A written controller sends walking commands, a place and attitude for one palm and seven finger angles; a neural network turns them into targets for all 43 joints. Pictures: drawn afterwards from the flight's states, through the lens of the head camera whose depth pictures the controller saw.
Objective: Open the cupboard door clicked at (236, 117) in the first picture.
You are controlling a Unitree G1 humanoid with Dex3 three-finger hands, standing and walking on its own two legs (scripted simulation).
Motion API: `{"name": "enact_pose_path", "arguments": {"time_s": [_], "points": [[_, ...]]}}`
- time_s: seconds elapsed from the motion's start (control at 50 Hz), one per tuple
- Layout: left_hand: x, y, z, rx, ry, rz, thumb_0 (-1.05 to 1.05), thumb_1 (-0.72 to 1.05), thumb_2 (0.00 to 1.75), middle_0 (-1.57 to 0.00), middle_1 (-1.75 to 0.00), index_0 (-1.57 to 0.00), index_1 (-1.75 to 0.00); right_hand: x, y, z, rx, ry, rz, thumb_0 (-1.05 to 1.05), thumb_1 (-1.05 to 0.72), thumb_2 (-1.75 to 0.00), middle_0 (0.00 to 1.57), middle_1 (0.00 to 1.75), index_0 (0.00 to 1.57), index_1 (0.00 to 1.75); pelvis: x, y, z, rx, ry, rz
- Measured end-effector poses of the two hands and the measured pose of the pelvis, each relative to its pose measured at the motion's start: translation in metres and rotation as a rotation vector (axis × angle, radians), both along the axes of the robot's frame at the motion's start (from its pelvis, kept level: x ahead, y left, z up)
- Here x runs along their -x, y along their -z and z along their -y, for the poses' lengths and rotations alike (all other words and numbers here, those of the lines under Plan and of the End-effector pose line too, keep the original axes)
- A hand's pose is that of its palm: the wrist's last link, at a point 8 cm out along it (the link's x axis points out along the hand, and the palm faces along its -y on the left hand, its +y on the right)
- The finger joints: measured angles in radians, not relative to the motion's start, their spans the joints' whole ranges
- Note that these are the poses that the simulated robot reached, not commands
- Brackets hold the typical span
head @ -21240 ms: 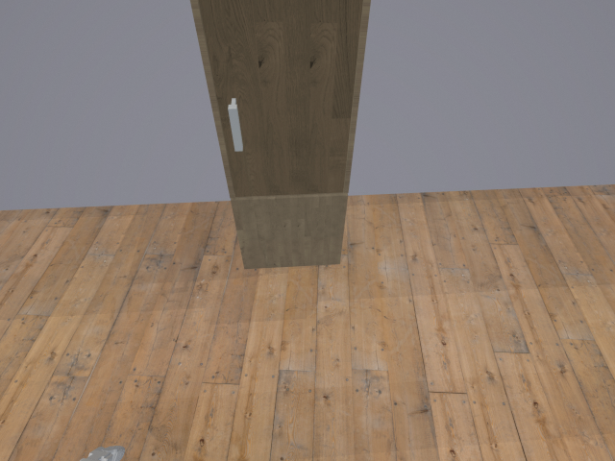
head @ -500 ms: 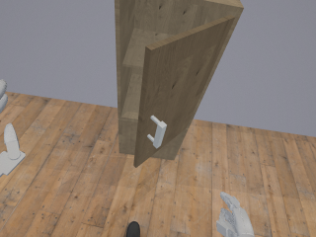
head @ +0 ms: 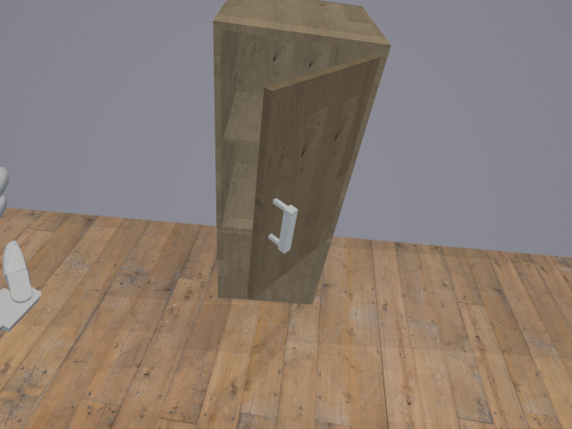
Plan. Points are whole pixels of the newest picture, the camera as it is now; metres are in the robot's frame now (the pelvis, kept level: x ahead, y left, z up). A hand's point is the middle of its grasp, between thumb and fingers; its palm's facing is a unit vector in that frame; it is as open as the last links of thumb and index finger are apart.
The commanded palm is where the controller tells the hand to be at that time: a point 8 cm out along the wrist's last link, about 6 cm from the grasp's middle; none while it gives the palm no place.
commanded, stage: stop stepping back and stand still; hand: left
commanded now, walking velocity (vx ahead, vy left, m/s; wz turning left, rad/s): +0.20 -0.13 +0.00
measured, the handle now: (281, 225) +0.57 +0.06 -0.06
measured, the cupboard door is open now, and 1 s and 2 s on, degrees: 48 48 48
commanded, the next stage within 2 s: let the arm hang, fingers relaxed in 0.86 s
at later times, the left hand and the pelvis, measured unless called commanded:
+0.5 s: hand (43, 318) +0.16 +0.27 +0.16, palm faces +0.52 -0.74 -0.43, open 7.4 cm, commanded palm +0.10 +0.30 +0.18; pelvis -0.02 -0.01 +0.00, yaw +4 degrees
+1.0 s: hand (65, 313) +0.19 +0.27 +0.13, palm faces +0.35 -0.78 -0.52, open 7.4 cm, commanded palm none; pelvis +0.00 +0.00 +0.01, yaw +4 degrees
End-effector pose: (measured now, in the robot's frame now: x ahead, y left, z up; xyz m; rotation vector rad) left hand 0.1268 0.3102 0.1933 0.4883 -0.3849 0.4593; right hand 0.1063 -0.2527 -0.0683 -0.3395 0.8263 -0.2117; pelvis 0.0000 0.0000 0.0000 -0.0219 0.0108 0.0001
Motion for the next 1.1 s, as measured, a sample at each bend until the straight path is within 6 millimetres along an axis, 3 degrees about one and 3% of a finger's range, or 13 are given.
{"name": "enact_pose_path", "arguments": {"time_s": [0.1,0.24,0.32,0.38,0.46,0.56,0.76,0.96,0.98,1.02,1.06,1.1], "points": [[-0.012,0.015,-0.014,0.058,-0.022,0.021,0.01,0.89,0.89,-0.20,-0.30,-0.21,-0.30,0.001,0.006,-0.017,-0.021,-0.003,0.076,0.01,-0.91,-0.89,0.21,0.30,0.20,0.30,0.027,0.011,-0.009,-0.006,-0.044,0.028],[0.009,-0.004,0.023,-0.089,0.110,-0.119,0.01,0.89,0.89,-0.20,-0.30,-0.21,-0.30,0.006,0.000,-0.047,-0.165,-0.035,0.118,0.01,-0.90,-0.89,0.21,0.30,0.20,0.30,0.033,-0.003,0.003,-0.001,-0.030,0.015],[0.021,-0.008,0.026,-0.168,0.039,-0.153,0.01,0.88,0.89,-0.21,-0.30,-0.22,-0.30,-0.001,0.021,-0.041,-0.188,-0.068,0.070,0.01,-0.90,-0.89,0.21,0.30,0.20,0.30,0.031,0.006,0.013,-0.007,-0.052,-0.005],[0.024,-0.002,0.018,-0.119,-0.043,-0.153,0.01,0.88,0.89,-0.21,-0.30,-0.22,-0.30,-0.006,0.034,-0.029,-0.170,-0.089,0.012,0.01,-0.90,-0.89,0.21,0.30,0.21,0.30,0.031,0.007,0.015,-0.009,-0.059,0.008],[0.018,0.010,0.012,-0.011,-0.112,-0.159,0.01,0.88,0.89,-0.21,-0.30,-0.22,-0.30,-0.016,0.029,-0.011,-0.129,-0.077,0.001,0.01,-0.90,-0.89,0.21,0.30,0.20,0.30,0.021,0.001,0.014,-0.028,-0.067,0.015],[0.001,0.017,0.016,0.017,-0.060,-0.141,0.01,0.88,0.89,-0.21,-0.30,-0.21,-0.30,-0.040,0.015,0.000,-0.058,-0.068,0.068,0.01,-0.91,-0.89,0.21,0.30,0.20,0.30,0.009,0.004,0.006,-0.013,-0.077,0.030],[-0.026,0.004,0.011,-0.086,0.011,-0.206,0.01,0.88,0.89,-0.21,-0.30,-0.22,-0.30,-0.076,-0.006,-0.027,-0.121,-0.079,0.157,0.01,-0.91,-0.90,0.20,0.30,0.20,0.30,0.002,-0.004,0.003,-0.015,-0.045,-0.003],[-0.018,0.015,0.009,-0.023,-0.012,-0.293,0.01,0.88,0.89,-0.21,-0.30,-0.22,-0.30,-0.066,0.005,-0.041,-0.151,-0.090,0.094,0.01,-0.91,-0.89,0.21,0.30,0.20,0.30,0.002,-0.007,0.000,-0.009,-0.047,-0.012],[-0.018,0.023,0.008,-0.023,-0.007,-0.307,0.01,0.89,0.89,-0.21,-0.30,-0.22,-0.30,-0.064,0.008,-0.040,-0.161,-0.106,0.091,0.01,-0.91,-0.89,0.21,0.30,0.20,0.30,0.003,-0.006,-0.001,-0.008,-0.054,-0.019],[-0.025,0.065,0.001,0.028,-0.010,-0.456,0.00,0.89,0.89,-0.20,-0.30,-0.21,-0.30,-0.060,0.024,-0.035,-0.173,-0.148,0.032,0.01,-0.90,-0.89,0.21,0.30,0.20,0.30,0.007,-0.003,-0.004,-0.009,-0.071,-0.030],[-0.025,0.126,-0.004,0.135,-0.040,-0.684,0.00,0.89,0.89,-0.20,-0.30,-0.21,-0.30,-0.053,0.040,-0.028,-0.170,-0.159,-0.048,0.01,-0.90,-0.89,0.21,0.30,0.20,0.30,0.011,0.000,-0.006,-0.011,-0.080,-0.033],[-0.011,0.188,0.001,0.252,-0.069,-0.925,0.00,0.90,0.89,-0.20,-0.30,-0.20,-0.30,-0.041,0.050,-0.021,-0.165,-0.140,-0.112,0.01,-0.91,-0.89,0.21,0.30,0.20,0.30,0.014,0.002,-0.006,-0.016,-0.082,-0.029]]}}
